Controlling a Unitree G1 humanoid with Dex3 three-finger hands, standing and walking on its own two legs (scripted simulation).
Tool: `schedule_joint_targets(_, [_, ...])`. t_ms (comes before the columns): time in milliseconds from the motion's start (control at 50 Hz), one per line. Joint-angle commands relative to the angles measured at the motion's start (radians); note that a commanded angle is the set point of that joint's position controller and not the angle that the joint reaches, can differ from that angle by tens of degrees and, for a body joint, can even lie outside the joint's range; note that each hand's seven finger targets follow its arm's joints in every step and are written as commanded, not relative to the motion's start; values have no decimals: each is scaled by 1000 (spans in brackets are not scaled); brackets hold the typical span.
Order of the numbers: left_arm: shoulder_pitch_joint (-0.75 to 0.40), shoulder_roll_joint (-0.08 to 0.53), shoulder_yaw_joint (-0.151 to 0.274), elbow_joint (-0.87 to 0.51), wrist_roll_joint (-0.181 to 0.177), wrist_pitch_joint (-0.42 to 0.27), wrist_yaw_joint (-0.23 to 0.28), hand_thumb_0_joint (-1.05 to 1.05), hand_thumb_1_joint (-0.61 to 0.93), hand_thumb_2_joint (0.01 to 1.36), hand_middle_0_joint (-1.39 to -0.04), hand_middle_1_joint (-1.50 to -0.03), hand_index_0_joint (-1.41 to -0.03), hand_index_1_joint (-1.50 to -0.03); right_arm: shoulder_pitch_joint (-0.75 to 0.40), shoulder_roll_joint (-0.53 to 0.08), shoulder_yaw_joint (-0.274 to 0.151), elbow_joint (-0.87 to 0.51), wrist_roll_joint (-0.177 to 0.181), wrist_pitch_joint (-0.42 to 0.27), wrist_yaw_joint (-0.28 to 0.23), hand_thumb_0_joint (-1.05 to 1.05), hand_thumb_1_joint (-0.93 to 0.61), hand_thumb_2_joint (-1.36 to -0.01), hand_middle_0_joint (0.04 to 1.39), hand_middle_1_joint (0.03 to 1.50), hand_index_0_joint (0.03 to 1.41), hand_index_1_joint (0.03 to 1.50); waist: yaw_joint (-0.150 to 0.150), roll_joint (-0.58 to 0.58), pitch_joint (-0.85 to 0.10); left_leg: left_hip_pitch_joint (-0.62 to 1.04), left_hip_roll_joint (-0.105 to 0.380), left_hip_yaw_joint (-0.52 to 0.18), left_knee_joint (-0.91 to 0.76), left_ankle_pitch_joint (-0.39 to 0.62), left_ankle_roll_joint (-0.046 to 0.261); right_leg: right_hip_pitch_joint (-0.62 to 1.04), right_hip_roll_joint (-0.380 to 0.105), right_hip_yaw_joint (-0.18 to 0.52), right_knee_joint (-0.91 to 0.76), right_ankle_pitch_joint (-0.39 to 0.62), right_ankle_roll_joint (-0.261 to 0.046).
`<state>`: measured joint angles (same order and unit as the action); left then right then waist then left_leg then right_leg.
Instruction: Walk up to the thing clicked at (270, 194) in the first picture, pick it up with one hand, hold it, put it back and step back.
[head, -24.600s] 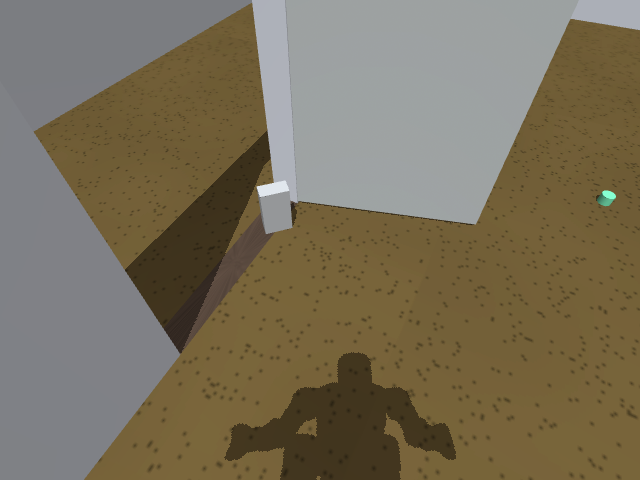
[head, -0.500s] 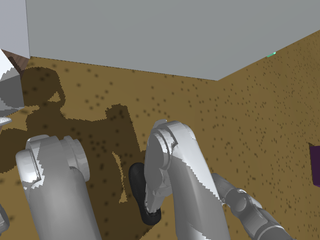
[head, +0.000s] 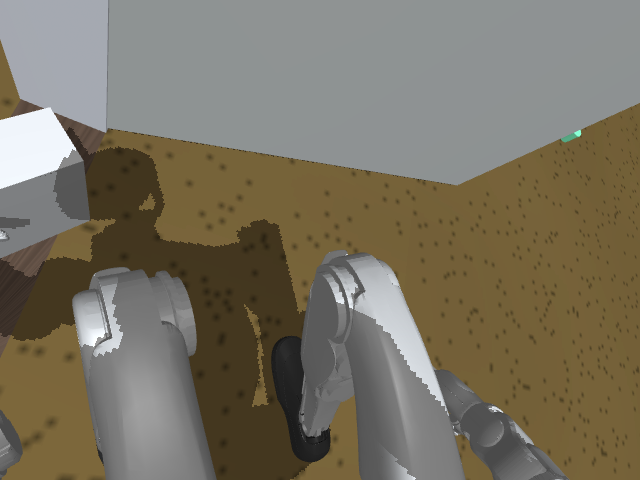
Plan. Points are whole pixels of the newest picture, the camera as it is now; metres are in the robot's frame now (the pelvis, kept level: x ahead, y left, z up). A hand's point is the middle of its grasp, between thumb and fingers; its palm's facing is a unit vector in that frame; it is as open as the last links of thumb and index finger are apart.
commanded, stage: withdraw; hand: left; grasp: from the side
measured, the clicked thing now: (21, 193) +0.43 +0.29 -0.19
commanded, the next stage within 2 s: rise in 0.02 s
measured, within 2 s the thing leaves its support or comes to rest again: neither
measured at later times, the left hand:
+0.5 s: hand out of the picture +0.34 +0.43 +0.02, palm faces +0.44 -0.77 -0.45, open 17.5 cm
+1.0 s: hand out of the picture +0.24 +0.30 +0.21, palm faces +0.37 -0.83 -0.42, open 17.4 cm
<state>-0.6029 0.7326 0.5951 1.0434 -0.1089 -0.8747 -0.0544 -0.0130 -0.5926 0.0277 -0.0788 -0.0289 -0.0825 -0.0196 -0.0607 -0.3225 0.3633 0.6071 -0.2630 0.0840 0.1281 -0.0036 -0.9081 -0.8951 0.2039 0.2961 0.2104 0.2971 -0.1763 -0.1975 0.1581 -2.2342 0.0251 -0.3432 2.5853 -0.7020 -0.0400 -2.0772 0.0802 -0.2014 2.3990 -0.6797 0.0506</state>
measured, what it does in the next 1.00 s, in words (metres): rises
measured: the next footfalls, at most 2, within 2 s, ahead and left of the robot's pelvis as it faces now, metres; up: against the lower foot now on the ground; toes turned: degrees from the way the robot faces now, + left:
none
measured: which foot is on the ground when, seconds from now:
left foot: down 0.00-1.00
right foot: down 0.00-1.00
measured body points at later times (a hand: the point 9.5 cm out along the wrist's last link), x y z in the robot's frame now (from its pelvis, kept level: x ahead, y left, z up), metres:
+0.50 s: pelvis +0.00 -0.01 +0.07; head +0.20 +0.09 +0.47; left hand +0.31 +0.47 +0.05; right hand +0.16 -0.25 -0.04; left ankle +0.08 +0.13 -0.27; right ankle +0.12 -0.12 -0.27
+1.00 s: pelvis +0.05 -0.01 +0.30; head +0.17 +0.04 +0.73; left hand +0.22 +0.34 +0.23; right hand +0.29 -0.22 +0.21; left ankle +0.08 +0.13 -0.27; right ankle +0.12 -0.13 -0.27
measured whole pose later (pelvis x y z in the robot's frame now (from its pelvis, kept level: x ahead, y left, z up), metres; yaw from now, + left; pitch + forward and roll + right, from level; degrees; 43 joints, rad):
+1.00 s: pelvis +0.05 -0.01 +0.30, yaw +13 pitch +25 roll -3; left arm 0.06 0.35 0.20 0.36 0.01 0.12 0.13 -0.01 -0.54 0.06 -0.06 -0.06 -0.06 -0.06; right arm 0.12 -0.25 0.01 0.52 0.04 0.03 -0.11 0.00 -0.90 -0.90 0.20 0.30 0.21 0.30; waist -0.03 0.01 -0.17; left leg -1.36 0.06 -0.07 1.52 -0.59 -0.04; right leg -1.30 0.00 -0.05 1.49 -0.62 0.00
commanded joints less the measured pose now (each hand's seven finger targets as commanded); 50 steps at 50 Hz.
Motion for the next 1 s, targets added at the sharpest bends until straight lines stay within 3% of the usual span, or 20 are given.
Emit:
schedule_joint_targets(0, [-169,188,-46,-47,-15,54,-55,0,-611,6,-59,-26,-77,-11,87,-307,-146,-33,44,15,-38,0,-903,-897,202,300,201,300,-67,528,-542,366,49,135,-357,95,25,170,18,-60,-204,188,-75])
schedule_joint_targets(20, [-141,149,-65,9,-25,73,-80,0,-611,1,-51,-21,-73,-2,88,-310,-153,-45,51,13,-42,0,-895,-895,202,300,201,300,-81,452,-515,329,50,134,-350,86,35,177,19,-59,-218,185,-70])
schedule_joint_targets(40, [-195,181,-58,-21,-31,78,-97,0,-611,0,-45,-14,-70,0,98,-306,-156,-44,56,11,-45,0,-887,-893,202,301,201,301,-81,415,-521,291,47,140,-335,73,44,195,20,-52,-231,178,-66])
schedule_joint_targets(80, [-215,231,1,-13,-64,91,-132,0,-604,0,-36,-11,-73,0,110,-308,-163,-44,69,7,-49,0,-872,-888,202,301,202,301,-55,390,-546,280,42,142,-332,66,52,206,20,-51,-236,163,-61])
schedule_joint_targets(120, [-226,186,3,4,-98,98,-167,0,-527,0,-22,0,-24,0,111,-306,-169,-58,80,-5,-47,0,-784,-869,203,302,203,302,-52,362,-568,296,38,139,-341,50,53,192,19,-60,-234,137,-65])
schedule_joint_targets(140, [-155,494,84,26,109,176,-107,0,-447,18,-57,-1,-58,0,138,-306,-233,-25,108,13,-56,0,-864,-899,203,302,202,302,60,491,-703,454,35,173,-421,103,41,190,3,-32,-253,128,-80])
schedule_joint_targets(160, [-208,436,76,-34,91,214,-84,0,-439,30,-56,-13,-55,-9,133,-293,-232,-57,119,25,-57,0,-892,-902,203,303,202,303,41,531,-756,497,46,169,-442,127,34,184,4,-27,-250,139,-82])
schedule_joint_targets(180, [-256,339,12,-82,86,240,-87,0,-444,39,-56,-26,-55,-22,144,-279,-243,-64,132,30,-57,0,-894,-903,203,303,202,303,22,554,-797,525,48,169,-463,122,31,175,1,-27,-253,139,-85])
schedule_joint_targets(200, [-257,331,19,-115,92,264,-75,0,-463,61,-54,-34,-46,-37,161,-281,-258,-60,144,38,-56,0,-890,-903,203,303,202,303,30,572,-807,540,45,175,-483,113,28,170,-4,-26,-258,137,-85])
schedule_joint_targets(240, [-196,415,63,-159,123,331,-47,0,-512,65,-70,-43,-57,-52,166,-275,-280,-71,162,47,-62,0,-932,-914,203,302,202,302,69,623,-817,569,44,191,-525,104,25,159,-6,-9,-273,117,-89])
schedule_joint_targets(280, [-271,544,120,-364,148,378,-20,0,-475,99,-58,-66,-57,-66,209,-264,-307,-57,178,62,-68,0,-896,-902,201,301,201,301,105,666,-906,604,40,215,-538,120,28,187,-9,21,-288,122,-93])
schedule_joint_targets(400, [-45,281,-21,-491,152,564,31,0,-563,48,-49,-51,-48,-52,230,-192,-379,-72,235,70,-92,0,-896,-902,201,301,201,301,116,552,-861,589,25,257,-644,43,49,195,-13,76,-425,65,-96])
schedule_joint_targets(440, [82,130,-95,-436,147,626,38,0,-588,34,-47,-47,-46,-48,237,-183,-402,-87,250,68,-98,0,-896,-902,201,301,201,301,87,446,-831,582,23,253,-671,46,56,226,-17,76,-487,66,-91])
schedule_joint_targets(520, [230,74,-137,-595,137,712,63,0,-611,10,-42,-40,-42,-41,245,-175,-434,-125,279,67,-114,0,-895,-902,201,301,201,301,120,347,-896,674,21,252,-767,68,62,342,-26,91,-600,77,-87])
schedule_joint_targets(580, [289,98,-126,-736,134,756,88,0,-599,28,-46,-46,-45,-46,246,-157,-442,-147,296,58,-129,0,-895,-902,201,301,201,301,141,317,-939,755,22,258,-842,91,65,465,-32,112,-674,97,-83])
schedule_joint_targets(620, [333,113,-116,-802,131,785,110,0,-578,39,-48,-48,-47,-49,236,-134,-440,-170,304,49,-145,0,-895,-902,201,302,201,302,150,282,-945,770,19,281,-880,99,70,590,-39,149,-760,92,-73])
schedule_joint_targets(640, [387,63,-145,-759,130,807,116,0,-581,38,-48,-48,-47,-49,223,-126,-435,-183,308,42,-154,0,-895,-902,201,301,201,301,144,257,-910,770,16,288,-908,87,73,624,-43,162,-795,75,-71])
schedule_joint_targets(700, [394,59,-140,-840,130,837,143,0,-560,50,-49,-51,-48,-52,219,-107,-437,-186,311,17,-183,0,-895,-902,201,301,201,301,157,298,-888,865,15,301,-990,102,69,708,-47,186,-874,82,-71])
schedule_joint_targets(840, [550,-147,-291,-848,123,918,186,0,-554,53,-50,-52,-49,-53,246,-62,-423,-178,308,-54,-236,0,-895,-902,201,301,201,301,133,309,-768,1096,9,317,-1167,238,63,887,-57,193,-1061,224,-71])
schedule_joint_targets(980, [672,-238,-373,-881,113,990,220,0,-535,64,-51,-55,-50,-55,269,-46,-412,-194,304,-106,-264,0,-895,-902,201,301,201,301,140,288,-685,1304,6,316,-1356,346,53,1104,-68,175,-1239,326,-68])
